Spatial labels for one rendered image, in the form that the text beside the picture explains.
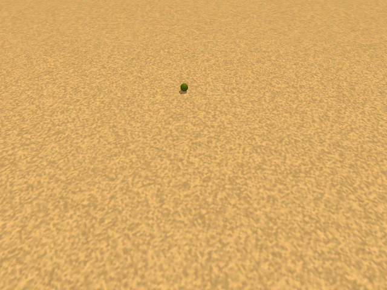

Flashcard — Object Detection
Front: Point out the ball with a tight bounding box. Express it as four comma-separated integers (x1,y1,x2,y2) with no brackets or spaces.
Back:
180,83,188,91

